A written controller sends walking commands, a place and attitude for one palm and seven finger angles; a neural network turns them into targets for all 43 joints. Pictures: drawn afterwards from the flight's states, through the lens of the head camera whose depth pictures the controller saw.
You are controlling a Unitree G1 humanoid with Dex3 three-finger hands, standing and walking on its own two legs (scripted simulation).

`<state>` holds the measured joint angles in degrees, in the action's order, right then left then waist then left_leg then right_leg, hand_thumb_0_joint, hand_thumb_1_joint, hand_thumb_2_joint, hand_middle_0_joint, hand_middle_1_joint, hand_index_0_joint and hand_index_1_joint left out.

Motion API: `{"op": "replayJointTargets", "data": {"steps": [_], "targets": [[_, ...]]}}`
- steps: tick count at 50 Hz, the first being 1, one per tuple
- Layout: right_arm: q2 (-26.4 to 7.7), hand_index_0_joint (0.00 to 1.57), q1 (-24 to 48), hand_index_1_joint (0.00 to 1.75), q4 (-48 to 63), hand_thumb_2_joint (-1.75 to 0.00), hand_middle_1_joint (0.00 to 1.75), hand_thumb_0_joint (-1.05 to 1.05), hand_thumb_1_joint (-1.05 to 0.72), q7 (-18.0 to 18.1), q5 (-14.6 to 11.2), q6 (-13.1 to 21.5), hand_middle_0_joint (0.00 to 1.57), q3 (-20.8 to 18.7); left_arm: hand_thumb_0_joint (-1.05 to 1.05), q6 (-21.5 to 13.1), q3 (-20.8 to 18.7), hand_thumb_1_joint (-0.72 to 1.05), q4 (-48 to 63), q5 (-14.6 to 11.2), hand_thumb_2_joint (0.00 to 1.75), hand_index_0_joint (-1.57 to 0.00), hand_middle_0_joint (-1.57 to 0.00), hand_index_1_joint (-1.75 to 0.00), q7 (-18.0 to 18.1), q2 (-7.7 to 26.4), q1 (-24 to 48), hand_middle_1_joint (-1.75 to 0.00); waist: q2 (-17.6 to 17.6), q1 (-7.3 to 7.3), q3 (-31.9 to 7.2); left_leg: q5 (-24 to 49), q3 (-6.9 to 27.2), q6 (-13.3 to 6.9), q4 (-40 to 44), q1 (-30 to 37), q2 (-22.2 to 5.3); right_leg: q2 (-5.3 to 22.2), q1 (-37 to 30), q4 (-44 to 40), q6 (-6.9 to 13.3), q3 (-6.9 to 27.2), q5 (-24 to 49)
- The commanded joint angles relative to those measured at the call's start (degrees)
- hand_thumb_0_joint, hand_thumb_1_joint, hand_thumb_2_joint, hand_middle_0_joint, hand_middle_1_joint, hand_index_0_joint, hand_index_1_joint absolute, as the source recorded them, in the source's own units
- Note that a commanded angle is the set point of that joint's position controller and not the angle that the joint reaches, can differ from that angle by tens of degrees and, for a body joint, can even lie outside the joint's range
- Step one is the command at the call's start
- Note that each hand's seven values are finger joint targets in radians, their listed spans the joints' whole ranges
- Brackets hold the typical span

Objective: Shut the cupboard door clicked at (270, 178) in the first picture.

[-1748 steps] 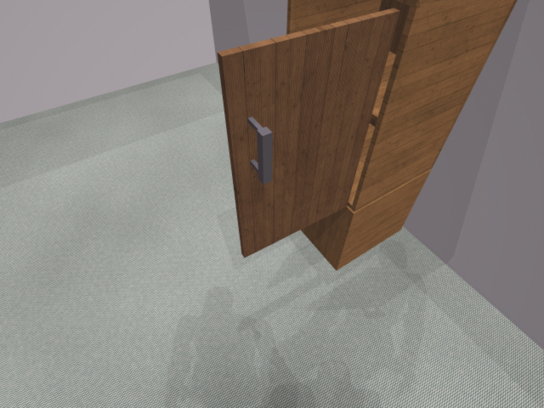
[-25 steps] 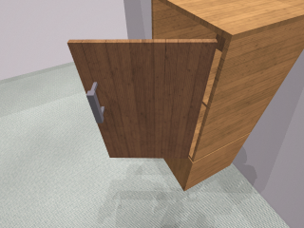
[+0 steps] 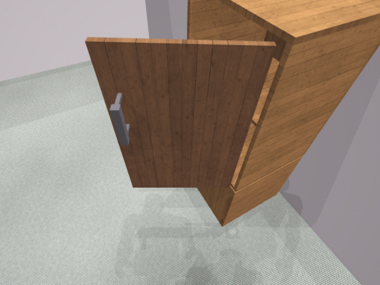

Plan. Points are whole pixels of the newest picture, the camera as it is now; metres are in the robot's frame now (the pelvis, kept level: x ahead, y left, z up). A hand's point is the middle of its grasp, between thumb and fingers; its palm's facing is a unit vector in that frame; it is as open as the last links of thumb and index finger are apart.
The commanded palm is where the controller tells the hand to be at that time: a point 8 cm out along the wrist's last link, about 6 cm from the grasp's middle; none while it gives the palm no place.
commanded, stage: come to a stop and stand still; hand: left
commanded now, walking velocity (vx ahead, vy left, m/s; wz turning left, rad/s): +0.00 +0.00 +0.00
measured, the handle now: (122, 119) +0.48 +0.20 +0.06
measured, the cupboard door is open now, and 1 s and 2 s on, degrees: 61 61 61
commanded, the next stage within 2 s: look again from close up in 0.80 s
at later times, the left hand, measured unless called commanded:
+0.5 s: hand out of the picture +0.00 +0.14 -0.17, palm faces +0.04 -0.99 -0.16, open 7.4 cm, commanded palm none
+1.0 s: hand out of the picture +0.01 +0.12 -0.17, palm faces +0.05 -0.98 -0.19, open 7.3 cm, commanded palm none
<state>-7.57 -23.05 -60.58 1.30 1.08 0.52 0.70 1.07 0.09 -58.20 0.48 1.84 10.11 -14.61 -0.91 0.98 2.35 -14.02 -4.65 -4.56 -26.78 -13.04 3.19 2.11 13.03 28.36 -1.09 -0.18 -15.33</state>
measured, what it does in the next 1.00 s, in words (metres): stands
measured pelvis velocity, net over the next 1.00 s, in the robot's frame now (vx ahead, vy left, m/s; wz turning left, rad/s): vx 0.03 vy -0.04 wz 0.02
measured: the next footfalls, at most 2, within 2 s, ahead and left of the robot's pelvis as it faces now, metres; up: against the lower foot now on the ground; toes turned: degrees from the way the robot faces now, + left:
none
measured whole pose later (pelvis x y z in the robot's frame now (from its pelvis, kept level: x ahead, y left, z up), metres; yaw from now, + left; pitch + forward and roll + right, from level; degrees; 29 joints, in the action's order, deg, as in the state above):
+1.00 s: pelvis +0.03 -0.04 +0.01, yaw +1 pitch -1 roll +1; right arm -7.1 -16.5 -65.9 1.9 0.7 1.3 1.0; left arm -0.9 0.8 -64.0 0.5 2.5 7.9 -16.5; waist -0.4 -0.4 2.6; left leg -13.3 -2.4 -1.1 -21.6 -7.6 1.2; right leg -0.1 7.4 23.8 1.5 -2.3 -15.6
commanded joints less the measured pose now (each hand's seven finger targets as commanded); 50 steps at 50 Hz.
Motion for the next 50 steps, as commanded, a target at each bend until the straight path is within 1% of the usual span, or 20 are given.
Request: {"op": "replayJointTargets", "data": {"steps": [1, 2, 6, 8, 9, 10, 12, 20, 21, 24, 25, 27, 30, 32, 36, 37, 40, 46, 47, 50], "targets": [[-7.2, 0.20, -0.2, 0.30, 2.2, -0.90, 0.30, 0.00, -0.90, 0.7, -0.3, 1.7, 0.20, -1.6, 0.00, -1.4, -0.6, 0.90, 0.7, 0.0, 0.90, -0.20, -0.20, -0.30, 0.3, 3.7, -3.2, -0.30, 3.0, -1.15, -1.4, 4.8, 11.7, 1.0, 10.0, 0.0, -10.0, 2.4, -2.1, -3.1, 2.3, 2.1, 2.4], [-6.7, 0.20, 0.0, 0.30, 1.7, -0.90, 0.30, 0.00, -0.90, 0.6, -0.4, 1.7, 0.20, -1.5, 0.00, -1.4, -0.5, 0.90, 0.3, 0.1, 0.90, -0.20, -0.20, -0.30, 0.3, 3.6, -3.2, -0.30, 2.4, -1.25, -1.0, 5.7, 11.2, 0.9, 9.8, -0.1, -9.9, 2.6, -2.5, -3.6, 2.2, 2.1, 3.5], [-6.3, 0.20, 0.9, 0.30, 0.7, -0.90, 0.30, 0.00, -0.90, 0.6, -0.5, 1.5, 0.20, -1.5, 0.00, -1.6, -0.3, 0.90, -1.4, 0.2, 0.90, -0.20, -0.20, -0.30, 0.4, 3.0, -4.1, -0.30, 0.8, -0.93, 1.4, 2.6, 10.5, 1.3, 10.2, -0.1, -9.2, 3.1, -1.0, -4.8, 1.9, 2.6, 3.2], [-5.9, 0.20, 1.5, 0.30, 0.1, -0.90, 0.30, 0.00, -0.90, 0.5, -0.5, 1.5, 0.20, -1.4, 0.00, -1.8, -0.1, 0.90, -2.0, 0.3, 0.90, -0.20, -0.20, -0.30, 0.5, 2.8, -4.8, -0.30, 0.7, -0.86, 1.3, 4.2, 9.6, 1.3, 9.8, 1.2, -8.8, 3.4, -0.6, -5.2, 1.9, 3.1, 4.5], [-6.0, 0.20, 1.5, 0.30, -0.4, -0.90, 0.30, 0.00, -0.90, 0.6, -0.5, 1.5, 0.20, -1.3, 0.00, -1.8, -0.1, 0.90, -2.4, 0.3, 0.90, -0.20, -0.20, -0.30, 0.6, 2.7, -4.8, -0.30, 0.5, -0.72, 2.1, 4.6, 9.5, 1.5, 9.7, 1.4, -8.8, 3.5, -0.2, -5.4, 1.9, 3.1, 4.4], [-5.8, 0.20, 1.6, 0.30, -0.7, -0.90, 0.30, 0.00, -0.90, 0.6, -0.5, 1.5, 0.20, -1.3, 0.00, -1.9, 0.0, 0.90, -2.7, 0.3, 0.90, -0.20, -0.20, -0.30, 0.6, 2.6, -5.0, -0.30, -0.2, -0.66, 2.2, 5.4, 9.5, 1.5, 9.7, 2.1, -8.7, 3.5, 0.2, -5.6, 1.8, 3.2, 4.6], [-5.5, 0.20, 1.8, 0.30, -1.1, -0.90, 0.30, 0.00, -0.90, 0.6, -0.6, 1.5, 0.20, -1.2, 0.00, -2.1, 0.0, 0.90, -3.2, 0.4, 0.90, -0.20, -0.20, -0.30, 0.7, 2.8, -5.3, -0.30, -0.3, -0.63, 2.5, 7.3, 8.7, 1.5, 9.3, 2.7, -8.6, 3.6, 0.2, -6.0, 1.8, 3.4, 5.5], [-5.9, 0.20, 3.2, 0.30, -1.8, -0.90, 0.30, 0.00, -0.90, 0.8, -0.6, 1.8, 0.20, -1.0, 0.00, -2.5, 0.1, 0.90, -4.4, 0.3, 0.90, -0.20, -0.20, -0.30, 0.8, 2.8, -6.3, -0.30, 0.8, -0.79, 1.1, 11.5, 8.2, 1.8, 8.6, 4.7, -8.3, 4.2, -1.4, -6.8, 1.9, 3.8, 8.1], [-6.0, 0.20, 3.4, 0.30, -1.9, -0.90, 0.30, 0.00, -0.90, 0.8, -0.6, 1.8, 0.20, -0.9, 0.00, -2.5, 0.1, 0.90, -4.4, 0.2, 0.90, -0.20, -0.20, -0.30, 0.8, 2.8, -6.5, -0.30, 1.3, -0.88, 1.1, 11.6, 8.2, 1.8, 8.5, 5.0, -8.3, 4.1, -1.4, -6.9, 1.9, 3.8, 8.1], [-5.7, 0.20, 3.8, 0.30, -2.1, -0.90, 0.30, 0.00, -0.90, 0.8, -0.7, 1.7, 0.20, -0.8, 0.00, -2.6, 0.2, 0.90, -4.7, 0.2, 0.90, -0.20, -0.20, -0.30, 0.7, 2.9, -6.6, -0.30, 0.6, -0.96, 1.8, 10.6, 8.0, 1.9, 8.6, 4.6, -8.2, 4.3, -1.5, -7.6, 2.0, 4.0, 8.4], [-5.7, 0.20, 3.9, 0.30, -2.2, -0.90, 0.30, 0.00, -0.90, 0.8, -0.6, 1.7, 0.20, -0.9, 0.00, -2.6, 0.1, 0.90, -4.6, 0.2, 0.90, -0.20, -0.20, -0.30, 0.7, 2.7, -6.6, -0.30, 1.2, -0.99, 1.8, 10.4, 7.9, 2.0, 8.6, 4.7, -8.2, 4.3, -1.6, -7.8, 2.0, 3.8, 8.2], [-5.3, 0.20, 3.8, 0.30, -2.4, -0.90, 0.30, 0.00, -0.90, 0.8, -0.7, 1.6, 0.20, -0.8, 0.00, -2.7, 0.2, 0.90, -4.6, 0.2, 0.90, -0.20, -0.20, -0.30, 0.7, 2.8, -6.7, -0.30, 0.5, -1.07, 2.4, 9.5, 7.8, 2.0, 8.6, 4.0, -8.3, 4.2, -1.8, -8.2, 2.1, 3.9, 8.0], [-5.5, 0.20, 3.8, 0.30, -2.7, -0.90, 0.30, 0.00, -0.90, 0.9, -0.6, 1.7, 0.20, -0.8, 0.00, -2.8, 0.1, 0.90, -4.6, 0.1, 0.90, -0.20, -0.20, -0.30, 0.7, 2.8, -6.7, -0.30, 1.2, -1.16, 1.4, 11.4, 7.9, 2.2, 8.3, 4.6, -8.2, 4.4, -2.5, -7.9, 2.3, 4.1, 9.8], [-5.1, 0.20, 3.4, 0.30, -2.8, -0.90, 0.30, 0.00, -0.90, 0.9, -0.7, 1.7, 0.20, -0.7, 0.00, -2.8, 0.0, 0.90, -4.4, 0.2, 0.90, -0.20, -0.20, -0.30, 0.8, 2.8, -6.6, -0.30, 0.3, -1.18, 0.8, 12.2, 7.7, 2.1, 8.1, 4.5, -8.4, 4.4, -3.6, -7.9, 2.4, 3.7, 11.0], [-5.3, 0.20, 3.2, 0.30, -3.3, -0.90, 0.30, 0.00, -0.90, 1.0, -0.6, 1.8, 0.20, -0.7, 0.00, -2.8, 0.0, 0.90, -4.4, 0.0, 0.90, -0.20, -0.20, -0.30, 0.8, 3.0, -6.1, -0.30, 0.9, -1.18, 1.0, 12.3, 7.9, 2.5, 8.4, 4.5, -8.3, 4.4, -3.7, -7.9, 2.5, 3.8, 10.7], [-4.8, 0.20, 3.3, 0.30, -3.4, -0.90, 0.30, 0.00, -0.90, 0.9, -0.7, 1.7, 0.20, -0.7, 0.00, -2.8, 0.0, 0.90, -4.4, 0.1, 0.90, -0.20, -0.20, -0.30, 0.8, 2.9, -6.4, -0.30, 0.2, -1.43, 1.8, 11.7, 7.8, 2.3, 8.3, 4.1, -8.3, 4.4, -3.6, -8.2, 2.5, 3.7, 10.6], [-5.0, 0.20, 3.0, 0.30, -3.6, -0.90, 0.30, 0.00, -0.90, 1.0, -0.6, 1.7, 0.20, -0.7, 0.00, -2.9, -0.1, 0.90, -4.4, 0.0, 0.90, -0.20, -0.20, -0.30, 0.8, 2.9, -6.4, -0.30, 0.6, -1.40, 0.8, 12.6, 7.8, 2.5, 8.1, 4.7, -8.3, 4.5, -4.0, -8.1, 2.6, 3.7, 11.4], [-4.6, 0.20, 2.5, 0.30, -4.1, -0.90, 0.30, 0.00, -0.90, 1.0, -0.6, 1.6, 0.20, -0.6, 0.00, -2.9, -0.2, 0.90, -4.5, -0.1, 0.90, -0.20, -0.20, -0.30, 0.8, 2.8, -6.1, -0.30, 0.7, -1.37, 2.1, 11.5, 7.8, 2.6, 8.6, 4.1, -8.3, 4.3, -3.7, -8.5, 2.7, 3.6, 10.0], [-4.2, 0.20, 2.7, 0.30, -4.1, -0.90, 0.30, 0.00, -0.90, 1.0, -0.6, 1.5, 0.20, -0.6, 0.00, -2.9, -0.2, 0.90, -4.4, 0.1, 0.90, -0.20, -0.20, -0.30, 0.8, 2.7, -6.4, -0.30, -0.1, -1.47, 2.7, 11.3, 7.6, 2.6, 8.4, 3.9, -8.3, 4.3, -3.6, -8.7, 2.7, 3.4, 10.4], [-4.5, 0.20, 2.7, 0.30, -4.1, -0.90, 0.30, 0.00, -0.90, 1.0, -0.5, 1.7, 0.20, -0.7, 0.00, -3.0, -0.3, 0.90, -4.5, -0.1, 0.90, -0.20, -0.20, -0.30, 0.8, 2.7, -6.6, -0.30, 0.6, -1.44, 1.2, 12.5, 7.7, 2.7, 8.2, 5.1, -8.3, 4.4, -4.0, -8.5, 2.7, 3.6, 11.4]]}}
